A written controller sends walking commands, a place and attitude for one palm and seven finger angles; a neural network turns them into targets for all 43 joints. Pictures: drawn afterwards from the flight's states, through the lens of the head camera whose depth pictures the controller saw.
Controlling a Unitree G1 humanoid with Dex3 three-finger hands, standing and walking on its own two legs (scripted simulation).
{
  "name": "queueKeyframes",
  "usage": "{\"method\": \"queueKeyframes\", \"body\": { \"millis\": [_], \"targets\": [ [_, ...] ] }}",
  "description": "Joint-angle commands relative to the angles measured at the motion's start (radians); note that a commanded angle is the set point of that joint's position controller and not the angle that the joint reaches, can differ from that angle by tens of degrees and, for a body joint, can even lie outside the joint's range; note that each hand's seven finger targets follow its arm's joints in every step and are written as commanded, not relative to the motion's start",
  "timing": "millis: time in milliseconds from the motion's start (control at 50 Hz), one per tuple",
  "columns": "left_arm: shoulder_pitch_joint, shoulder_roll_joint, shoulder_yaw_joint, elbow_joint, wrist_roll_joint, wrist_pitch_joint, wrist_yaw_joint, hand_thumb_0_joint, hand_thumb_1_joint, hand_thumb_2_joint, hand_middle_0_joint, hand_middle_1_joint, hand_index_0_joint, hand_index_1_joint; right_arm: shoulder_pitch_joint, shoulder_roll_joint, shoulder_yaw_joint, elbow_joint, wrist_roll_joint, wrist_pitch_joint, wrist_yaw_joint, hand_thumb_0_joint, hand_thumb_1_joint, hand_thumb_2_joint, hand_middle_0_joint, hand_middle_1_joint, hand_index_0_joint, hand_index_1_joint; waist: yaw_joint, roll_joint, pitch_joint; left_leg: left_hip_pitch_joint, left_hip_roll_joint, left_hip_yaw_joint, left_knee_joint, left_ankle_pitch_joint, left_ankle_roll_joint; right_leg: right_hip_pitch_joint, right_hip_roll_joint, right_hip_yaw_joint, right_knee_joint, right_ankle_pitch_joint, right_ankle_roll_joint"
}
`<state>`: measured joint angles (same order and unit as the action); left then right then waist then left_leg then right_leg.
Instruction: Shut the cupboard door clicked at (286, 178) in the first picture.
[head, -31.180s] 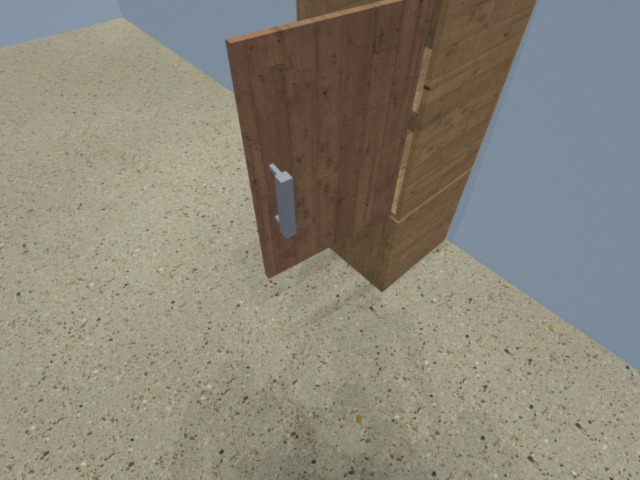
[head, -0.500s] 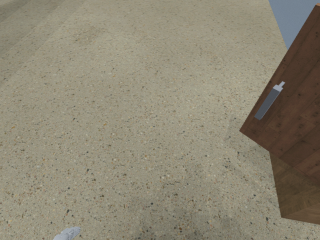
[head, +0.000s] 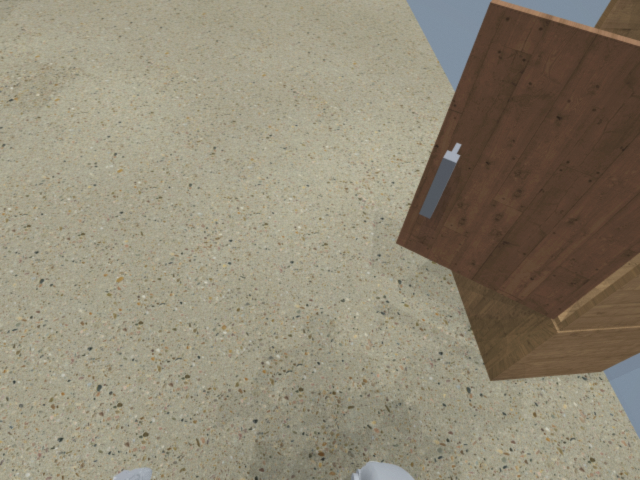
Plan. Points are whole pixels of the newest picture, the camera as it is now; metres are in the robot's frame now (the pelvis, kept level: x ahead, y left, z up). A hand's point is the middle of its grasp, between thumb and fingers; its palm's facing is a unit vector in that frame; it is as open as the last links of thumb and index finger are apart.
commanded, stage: turn to face it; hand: left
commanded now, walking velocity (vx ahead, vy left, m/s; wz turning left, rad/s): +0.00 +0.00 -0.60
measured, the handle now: (441, 180) +0.67 -0.21 -0.07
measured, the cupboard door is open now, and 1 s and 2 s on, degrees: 54 54 54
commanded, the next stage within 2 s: take the last steps up to it in 0.68 s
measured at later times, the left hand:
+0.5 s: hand (220, 473) +0.15 +0.14 -0.16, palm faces -0.23 -0.95 -0.22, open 7.4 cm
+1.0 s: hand (247, 449) +0.18 +0.11 -0.16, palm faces -0.38 -0.90 -0.22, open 7.4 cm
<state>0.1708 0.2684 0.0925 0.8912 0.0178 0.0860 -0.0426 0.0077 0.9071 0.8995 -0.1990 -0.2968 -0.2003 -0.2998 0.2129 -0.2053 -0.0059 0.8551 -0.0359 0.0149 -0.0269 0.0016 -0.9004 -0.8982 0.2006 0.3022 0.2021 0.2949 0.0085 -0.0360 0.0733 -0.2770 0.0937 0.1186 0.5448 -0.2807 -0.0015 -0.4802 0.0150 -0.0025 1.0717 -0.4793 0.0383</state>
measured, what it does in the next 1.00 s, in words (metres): steps on the spot, turning right: right foot, then left foot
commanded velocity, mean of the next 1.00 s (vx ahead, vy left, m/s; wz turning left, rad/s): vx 0.07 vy -0.02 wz -0.34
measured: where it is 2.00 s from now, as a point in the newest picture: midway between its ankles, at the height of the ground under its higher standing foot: outside the picture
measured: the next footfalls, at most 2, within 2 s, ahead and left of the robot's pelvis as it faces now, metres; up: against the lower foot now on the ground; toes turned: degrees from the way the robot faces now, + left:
right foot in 0.20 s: +0.03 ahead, -0.15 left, +0.00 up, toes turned -13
left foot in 0.58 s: +0.11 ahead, +0.08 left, +0.00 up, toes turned -14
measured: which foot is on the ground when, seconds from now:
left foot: down 0.00-0.20, up 0.22-0.56, down 0.58-0.94, up 0.96-1.00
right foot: up 0.00-0.18, down 0.20-0.58, up 0.60-0.92, down 0.94-1.00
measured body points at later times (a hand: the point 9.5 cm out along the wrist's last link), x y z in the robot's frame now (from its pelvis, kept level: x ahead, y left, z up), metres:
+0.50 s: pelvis +0.02 -0.03 +0.00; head +0.05 -0.04 +0.45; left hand +0.16 +0.19 -0.14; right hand +0.02 -0.31 -0.14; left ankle +0.05 +0.10 -0.70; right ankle -0.01 -0.14 -0.74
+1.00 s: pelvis +0.03 -0.04 -0.01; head +0.05 -0.06 +0.44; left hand +0.20 +0.16 -0.14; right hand -0.07 -0.28 -0.16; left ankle +0.06 +0.08 -0.70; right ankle -0.04 -0.13 -0.74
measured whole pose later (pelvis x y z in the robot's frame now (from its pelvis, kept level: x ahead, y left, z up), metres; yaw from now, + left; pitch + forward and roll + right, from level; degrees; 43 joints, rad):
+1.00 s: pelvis +0.03 -0.04 -0.01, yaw -25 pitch +1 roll -1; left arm 0.22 0.19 0.06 0.97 0.02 0.02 -0.02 0.00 0.91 0.90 -0.20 -0.30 -0.20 -0.30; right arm 0.29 -0.23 -0.04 1.02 -0.03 0.06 -0.01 0.00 -0.90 -0.90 0.20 0.30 0.20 0.29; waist -0.02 0.06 0.02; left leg -0.37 0.10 0.07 0.88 -0.50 -0.03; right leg -0.20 0.02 -0.06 0.52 -0.33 -0.03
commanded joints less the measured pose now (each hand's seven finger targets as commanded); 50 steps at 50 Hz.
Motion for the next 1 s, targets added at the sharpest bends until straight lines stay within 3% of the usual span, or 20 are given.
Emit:
{"method": "queueKeyframes", "body": {
  "millis": [0,80,140,160,180,200,220,300,460,520,560,620,680,760,860,880,900,920,940,980],
  "targets": [
    [-0.063,0.04,0.003,-0.108,-0.001,-0.031,-0.004,0.0,0.9,0.9,-0.2,-0.3,-0.2,-0.3,0.057,-0.214,-0.071,-0.037,0.003,-0.02,-0.017,0.0,-0.9,-0.9,0.2,0.3,0.2,0.3,-0.039,0.22,-0.12,0.219,0.25,-0.097,-0.152,0.515,0.128,-0.038,-0.043,-0.043,-0.104,0.001,0.015],
    [-0.071,0.03,-0.002,-0.111,0.001,-0.036,-0.003,0.0,0.9,0.9,-0.2,-0.3,-0.2,-0.3,0.059,-0.239,-0.087,-0.019,0.003,-0.01,-0.003,0.0,-0.9,-0.9,0.2,0.3,0.2,0.3,-0.05,0.275,-0.106,0.154,0.267,-0.045,-0.121,0.446,0.108,0.092,-0.017,-0.101,-0.292,0.033,-0.006],
    [0.036,0.066,0.006,-0.08,0.002,-0.051,0.002,0.0,0.9,0.9,-0.2,-0.3,-0.2,-0.3,0.015,-0.245,-0.093,-0.025,0.012,-0.004,0.005,0.0,-0.9,-0.9,0.2,0.3,0.2,0.3,0.015,0.205,-0.134,0.065,0.224,0.022,0.038,0.323,0.028,0.307,-0.008,-0.11,-0.594,0.281,-0.034],
    [0.097,0.144,0.019,-0.059,0.009,-0.061,0.012,0.0,0.9,0.9,-0.2,-0.3,-0.2,-0.3,0.017,-0.202,-0.088,-0.038,0.023,-0.003,0.012,0.0,-0.9,-0.9,0.2,0.3,0.2,0.3,0.042,0.022,-0.168,-0.086,0.16,0.069,0.199,0.126,-0.028,0.475,-0.144,0.06,-0.691,0.416,-0.082],
    [0.143,0.245,0.038,-0.043,0.011,-0.07,0.027,0.0,0.9,0.9,-0.2,-0.3,-0.2,-0.3,-0.041,-0.123,-0.065,-0.09,0.025,-0.001,0.016,0.0,-0.9,-0.9,0.2,0.3,0.2,0.3,0.076,-0.274,-0.139,-0.34,0.003,0.081,0.43,-0.368,-0.079,0.536,-0.382,0.389,-0.731,0.717,-0.197],
    [0.185,0.256,0.038,-0.036,-0.003,-0.065,0.04,0.0,0.9,0.9,-0.2,-0.3,-0.2,-0.3,-0.083,-0.153,-0.061,-0.108,0.022,0.015,0.003,0.0,-0.9,-0.9,0.2,0.3,0.2,0.3,0.097,-0.185,-0.12,-0.347,0.007,-0.062,0.564,-0.373,-0.073,0.444,-0.43,0.408,-0.728,0.805,-0.266],
    [0.127,0.228,0.041,-0.038,0.002,-0.068,0.052,0.0,0.9,0.9,-0.2,-0.3,-0.2,-0.3,-0.072,-0.138,-0.064,-0.085,0.024,0.018,-0.006,0.0,-0.9,-0.9,0.2,0.3,0.2,0.3,0.056,-0.262,-0.129,-0.398,0.01,-0.116,0.635,-0.326,-0.071,0.454,-0.374,0.409,-0.725,0.745,-0.272],
    [-0.012,0.138,0.012,-0.076,0.003,-0.07,0.056,0.0,0.9,0.9,-0.2,-0.3,-0.2,-0.3,-0.017,-0.135,-0.061,-0.024,0.02,0.017,0.007,0.0,-0.9,-0.9,0.2,0.3,0.2,0.3,-0.011,-0.111,-0.142,-0.277,0.014,-0.106,0.562,-0.129,-0.087,0.355,-0.247,0.209,-0.697,0.653,-0.22],
    [0.012,0.155,0.019,-0.057,0.01,-0.064,0.05,0.0,0.9,0.9,-0.2,-0.3,-0.2,-0.3,-0.014,-0.108,-0.055,-0.026,0.025,0.006,0.005,0.0,-0.9,-0.9,0.2,0.3,0.2,0.3,0.001,-0.118,-0.111,-0.139,-0.047,-0.081,0.205,-0.129,-0.068,0.294,-0.234,0.299,-0.704,0.533,-0.233],
    [-0.016,0.125,0.014,-0.054,-0.002,-0.057,0.051,0.0,0.9,0.9,-0.2,-0.3,-0.2,-0.3,0.096,-0.118,-0.051,0.013,0.026,-0.013,-0.004,0.0,-0.9,-0.9,0.2,0.3,0.2,0.3,-0.051,-0.048,-0.136,0.106,-0.041,-0.095,-0.127,0.087,-0.05,0.186,-0.165,0.268,-0.591,0.48,-0.146],
    [0.039,0.038,-0.005,-0.075,-0.012,-0.05,0.039,0.0,0.9,0.9,-0.2,-0.3,-0.2,-0.3,0.1,-0.259,-0.071,-0.001,0.008,-0.02,-0.011,0.0,-0.9,-0.9,0.2,0.3,0.2,0.3,-0.03,0.33,-0.14,0.205,0.307,-0.431,-0.245,0.295,0.119,-0.013,0.034,0.052,-0.307,-0.014,-0.037],
    [-0.014,0.063,0.006,-0.061,0.004,-0.042,0.03,0.0,0.9,0.9,-0.2,-0.3,-0.2,-0.3,0.054,-0.209,-0.058,-0.004,-0.002,-0.02,-0.021,0.0,-0.9,-0.9,0.2,0.3,0.2,0.3,-0.024,0.244,-0.062,0.064,0.293,-0.372,-0.253,0.354,0.183,-0.032,-0.014,0.062,0.032,-0.07,-0.019],
    [0.006,0.025,-0.003,-0.038,0.0,-0.035,0.023,0.0,0.9,0.9,-0.2,-0.3,-0.2,-0.3,0.033,-0.18,-0.05,0.007,0.0,-0.02,-0.022,0.0,-0.9,-0.9,0.2,0.3,0.2,0.3,-0.008,0.21,-0.081,0.126,0.206,-0.193,-0.207,0.467,0.141,-0.007,-0.022,0.014,-0.042,0.005,-0.004],
    [-0.02,-0.001,-0.019,-0.034,0.0,-0.039,0.025,0.0,0.9,0.9,-0.2,-0.3,-0.2,-0.3,0.083,-0.188,-0.065,0.048,0.002,-0.013,-0.017,0.0,-0.9,-0.9,0.2,0.3,0.2,0.3,-0.037,0.224,-0.119,0.17,0.214,-0.161,-0.171,0.495,0.148,0.087,-0.014,-0.043,-0.257,0.015,-0.009],
    [0.058,0.017,-0.01,0.009,0.007,-0.049,0.011,0.0,0.9,0.9,-0.2,-0.3,-0.2,-0.3,0.071,-0.205,-0.08,0.073,0.006,-0.004,-0.006,0.0,-0.9,-0.9,0.2,0.3,0.2,0.3,-0.006,0.18,-0.09,-0.012,0.196,-0.147,-0.153,-0.085,0.08,0.343,0.01,-0.091,-0.597,0.166,-0.039],
    [0.114,0.057,0.001,0.028,0.011,-0.058,0.012,0.0,0.9,0.9,-0.2,-0.3,-0.2,-0.3,0.055,-0.18,-0.076,0.071,0.011,-0.006,0.0,0.0,-0.9,-0.9,0.2,0.3,0.2,0.3,0.026,0.074,-0.087,-0.117,0.138,-0.091,-0.051,-0.202,0.04,0.45,-0.046,-0.011,-0.714,0.112,-0.065],
    [0.174,0.142,0.018,0.046,0.019,-0.072,0.023,0.0,0.9,0.9,-0.2,-0.3,-0.2,-0.3,0.027,-0.103,-0.062,0.047,0.021,-0.01,0.007,0.0,-0.9,-0.9,0.2,0.3,0.2,0.3,0.06,-0.183,-0.077,-0.331,0.003,0.043,0.189,-0.323,-0.022,0.572,-0.259,0.299,-0.858,-0.035,-0.158],
    [0.217,0.189,0.021,0.058,0.007,-0.074,0.031,0.0,0.9,0.9,-0.2,-0.3,-0.2,-0.3,-0.078,-0.101,-0.052,0.0,0.012,-0.009,0.014,0.0,-0.9,-0.9,0.2,0.3,0.2,0.3,0.102,-0.222,-0.009,-0.426,-0.039,-0.02,0.404,-0.378,-0.031,0.479,-0.383,0.451,-0.933,-0.063,-0.252],
    [0.2,0.153,0.019,0.063,0.005,-0.087,0.041,0.0,0.9,0.9,-0.2,-0.3,-0.2,-0.3,-0.094,-0.116,-0.059,0.001,0.009,-0.009,0.012,0.0,-0.9,-0.9,0.2,0.3,0.2,0.3,0.075,-0.214,0.01,-0.469,-0.02,-0.096,0.506,-0.289,-0.025,0.453,-0.361,0.479,-0.933,-0.04,-0.285],
    [0.129,0.082,-0.003,0.059,0.003,-0.1,0.047,0.0,0.9,0.9,-0.2,-0.3,-0.2,-0.3,-0.065,-0.125,-0.066,0.033,0.006,-0.016,0.02,0.0,-0.9,-0.9,0.2,0.3,0.2,0.3,0.023,-0.154,0.058,-0.45,0.012,-0.115,0.554,-0.172,-0.031,0.386,-0.302,0.342,-0.907,0.053,-0.276]
  ]
}}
